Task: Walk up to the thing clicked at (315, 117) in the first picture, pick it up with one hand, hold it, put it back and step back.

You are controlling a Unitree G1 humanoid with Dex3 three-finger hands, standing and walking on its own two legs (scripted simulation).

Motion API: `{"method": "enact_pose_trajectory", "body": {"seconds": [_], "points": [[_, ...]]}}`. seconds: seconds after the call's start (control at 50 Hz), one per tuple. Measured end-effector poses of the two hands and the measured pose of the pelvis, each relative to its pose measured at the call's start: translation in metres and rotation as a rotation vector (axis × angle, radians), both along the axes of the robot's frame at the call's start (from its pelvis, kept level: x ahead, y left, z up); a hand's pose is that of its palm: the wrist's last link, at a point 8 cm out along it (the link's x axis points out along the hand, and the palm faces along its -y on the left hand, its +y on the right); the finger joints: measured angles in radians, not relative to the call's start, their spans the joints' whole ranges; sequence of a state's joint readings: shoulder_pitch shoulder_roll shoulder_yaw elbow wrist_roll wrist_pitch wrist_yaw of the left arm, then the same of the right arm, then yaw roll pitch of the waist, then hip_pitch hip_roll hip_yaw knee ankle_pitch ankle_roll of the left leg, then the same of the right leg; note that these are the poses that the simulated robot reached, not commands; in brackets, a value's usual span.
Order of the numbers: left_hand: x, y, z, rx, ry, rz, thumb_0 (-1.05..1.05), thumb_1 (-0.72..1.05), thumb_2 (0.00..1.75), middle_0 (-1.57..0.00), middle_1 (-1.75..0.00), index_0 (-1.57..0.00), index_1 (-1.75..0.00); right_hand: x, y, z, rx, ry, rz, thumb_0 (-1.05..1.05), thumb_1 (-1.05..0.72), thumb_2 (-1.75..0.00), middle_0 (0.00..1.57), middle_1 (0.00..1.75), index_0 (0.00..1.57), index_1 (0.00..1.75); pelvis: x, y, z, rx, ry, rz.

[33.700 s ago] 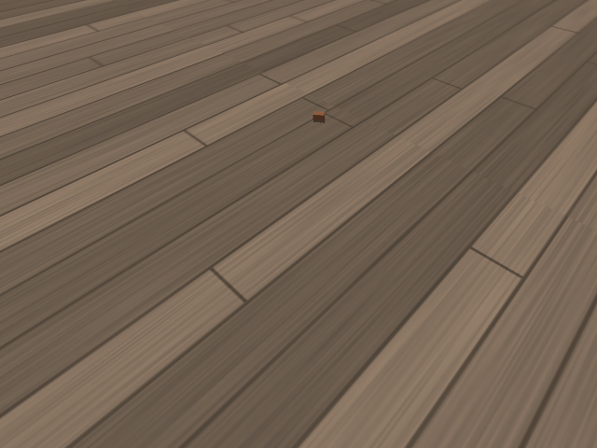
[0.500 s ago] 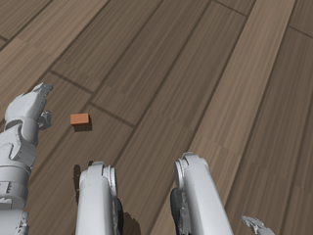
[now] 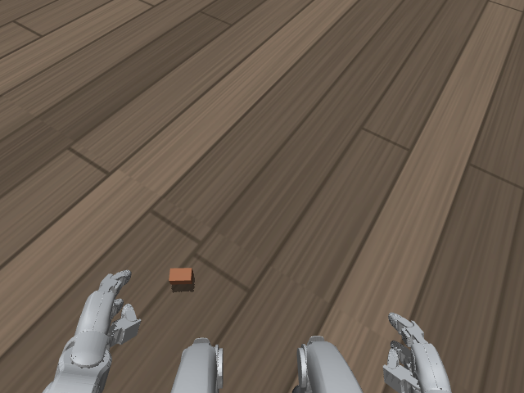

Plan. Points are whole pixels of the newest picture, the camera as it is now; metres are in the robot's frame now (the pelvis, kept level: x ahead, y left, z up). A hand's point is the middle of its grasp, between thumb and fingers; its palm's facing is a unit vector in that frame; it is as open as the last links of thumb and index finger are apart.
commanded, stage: home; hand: left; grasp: from above
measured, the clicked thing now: (181, 276) +0.52 +0.23 -0.59
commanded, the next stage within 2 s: none
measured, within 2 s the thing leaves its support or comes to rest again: neither
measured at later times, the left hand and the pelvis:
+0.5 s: hand (95, 355) +0.21 +0.19 +0.06, palm faces +0.09 -0.97 -0.21, open 7.4 cm; pelvis +0.05 +0.00 +0.11, yaw +2 degrees
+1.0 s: hand (98, 360) +0.20 +0.19 +0.06, palm faces +0.08 -0.97 -0.21, open 7.4 cm; pelvis +0.05 +0.00 +0.11, yaw +2 degrees
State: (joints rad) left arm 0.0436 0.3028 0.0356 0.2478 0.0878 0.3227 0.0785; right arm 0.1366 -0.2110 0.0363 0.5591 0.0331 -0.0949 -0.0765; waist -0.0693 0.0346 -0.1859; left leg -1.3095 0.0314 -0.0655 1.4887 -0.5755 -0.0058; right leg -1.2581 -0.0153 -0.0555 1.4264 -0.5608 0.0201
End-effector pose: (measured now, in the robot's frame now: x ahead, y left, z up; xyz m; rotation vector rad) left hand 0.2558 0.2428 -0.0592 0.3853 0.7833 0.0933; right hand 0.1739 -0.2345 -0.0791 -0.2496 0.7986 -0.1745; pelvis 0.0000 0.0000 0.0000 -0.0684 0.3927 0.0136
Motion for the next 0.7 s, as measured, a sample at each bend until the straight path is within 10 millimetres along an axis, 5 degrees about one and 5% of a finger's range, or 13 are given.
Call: {"method": "enact_pose_trajectory", "body": {"seconds": [0.2,0.38,0.5,0.7], "points": [[-0.029,-0.006,0.076,-0.138,0.025,0.142,0.01,0.9,0.9,-0.21,-0.3,-0.21,-0.3,-0.006,-0.004,0.068,-0.032,-0.039,-0.059,0.01,-0.91,-0.9,0.2,0.3,0.2,0.3,0.028,-0.001,0.063,0.007,-0.109,0.012],[-0.055,-0.008,0.133,-0.165,0.003,0.157,0.01,0.9,0.9,-0.21,-0.3,-0.2,-0.3,0.009,-0.006,0.113,-0.051,-0.143,-0.081,0.01,-0.91,-0.9,0.2,0.3,0.2,0.3,0.049,0.001,0.098,0.013,-0.186,0.019],[-0.068,-0.007,0.148,-0.166,-0.003,0.16,0.01,0.9,0.9,-0.21,-0.3,-0.2,-0.3,0.029,-0.001,0.129,-0.048,-0.224,-0.052,0.01,-0.91,-0.9,0.2,0.3,0.2,0.3,0.053,0.002,0.105,0.017,-0.219,0.025],[-0.073,-0.007,0.142,-0.182,0.011,0.163,0.01,0.9,0.9,-0.2,-0.3,-0.2,-0.3,0.044,0.006,0.139,-0.054,-0.277,0.014,0.01,-0.9,-0.9,0.2,0.3,0.2,0.3,0.049,0.001,0.106,0.021,-0.237,0.034]]}}
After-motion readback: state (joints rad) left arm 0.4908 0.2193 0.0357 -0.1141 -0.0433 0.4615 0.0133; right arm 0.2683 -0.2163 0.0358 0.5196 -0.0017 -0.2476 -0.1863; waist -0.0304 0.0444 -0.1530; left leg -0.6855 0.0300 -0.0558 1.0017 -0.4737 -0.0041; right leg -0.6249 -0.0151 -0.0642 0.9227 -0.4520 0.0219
